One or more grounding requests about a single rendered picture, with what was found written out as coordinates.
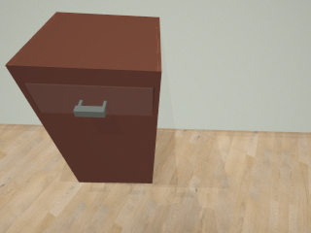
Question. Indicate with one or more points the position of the drawer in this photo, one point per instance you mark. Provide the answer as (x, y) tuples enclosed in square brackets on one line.
[(121, 100)]

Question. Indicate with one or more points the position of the handle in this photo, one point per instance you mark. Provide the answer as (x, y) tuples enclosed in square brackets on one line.
[(90, 111)]

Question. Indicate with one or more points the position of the cabinet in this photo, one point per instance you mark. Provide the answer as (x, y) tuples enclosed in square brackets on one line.
[(103, 50)]

